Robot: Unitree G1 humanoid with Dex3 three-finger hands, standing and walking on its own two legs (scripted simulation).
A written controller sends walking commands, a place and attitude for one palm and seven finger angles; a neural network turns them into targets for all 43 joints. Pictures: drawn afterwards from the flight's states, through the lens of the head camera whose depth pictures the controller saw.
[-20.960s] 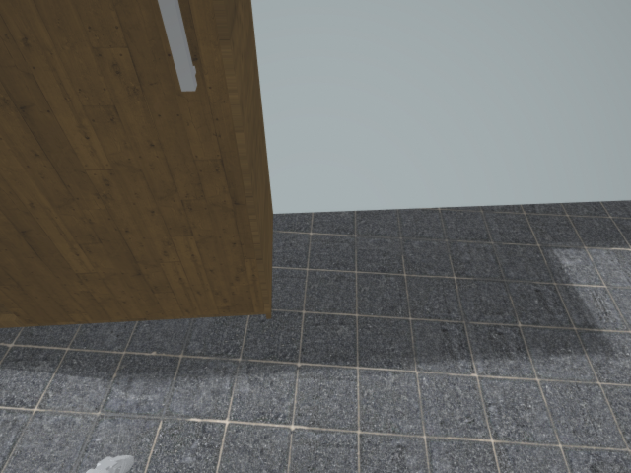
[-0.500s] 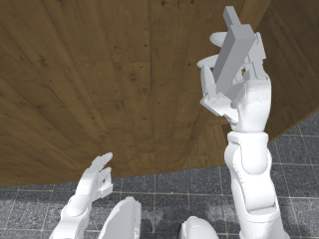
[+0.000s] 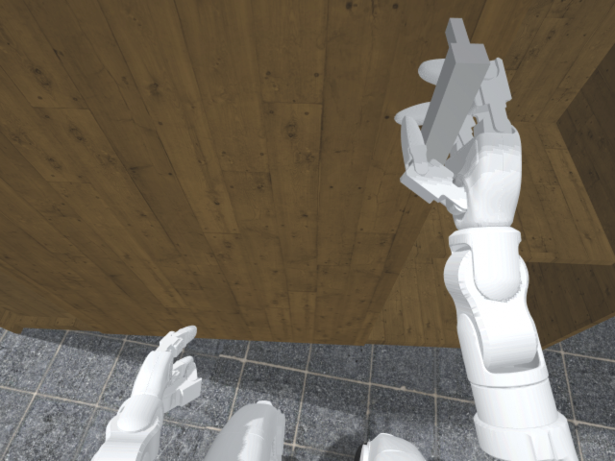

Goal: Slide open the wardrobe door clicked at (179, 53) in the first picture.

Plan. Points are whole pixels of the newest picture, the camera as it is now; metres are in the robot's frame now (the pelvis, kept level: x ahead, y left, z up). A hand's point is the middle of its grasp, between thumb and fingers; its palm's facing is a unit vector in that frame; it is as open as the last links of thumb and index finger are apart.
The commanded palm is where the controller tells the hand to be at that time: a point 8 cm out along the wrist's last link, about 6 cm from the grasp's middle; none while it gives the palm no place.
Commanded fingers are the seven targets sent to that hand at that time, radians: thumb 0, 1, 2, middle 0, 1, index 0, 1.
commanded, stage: step sideways, sliding the door along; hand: right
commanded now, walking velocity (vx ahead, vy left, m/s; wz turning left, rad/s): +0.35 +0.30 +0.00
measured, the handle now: (436, 111) +0.40 -0.10 +0.23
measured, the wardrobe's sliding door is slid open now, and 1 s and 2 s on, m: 0.50 0.66 0.66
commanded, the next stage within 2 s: stop walking and hold the door there in 0.98 s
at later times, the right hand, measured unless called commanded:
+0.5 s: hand (236, 151) +0.36 +0.08 +0.21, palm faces +0.03 +1.00 +0.00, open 6.3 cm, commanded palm +0.35 +0.08 +0.20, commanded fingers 0.00 -0.90 -0.90 0.45 1.40 0.45 1.40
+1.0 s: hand (234, 141) +0.37 +0.09 +0.21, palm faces +0.48 +0.87 -0.07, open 6.5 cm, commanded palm +0.34 +0.12 +0.19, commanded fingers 0.00 -0.90 -0.90 0.45 1.40 0.45 1.40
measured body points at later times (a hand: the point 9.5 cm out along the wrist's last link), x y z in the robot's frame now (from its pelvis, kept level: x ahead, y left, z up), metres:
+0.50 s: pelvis -0.03 +0.19 +0.00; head +0.03 +0.17 +0.45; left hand +0.16 +0.40 -0.09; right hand +0.35 +0.03 +0.21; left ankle -0.04 +0.31 -0.62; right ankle +0.02 +0.05 -0.73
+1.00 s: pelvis +0.00 +0.35 -0.01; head +0.06 +0.33 +0.43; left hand +0.20 +0.58 -0.11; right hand +0.34 +0.04 +0.22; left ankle +0.00 +0.52 -0.66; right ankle +0.04 +0.24 -0.73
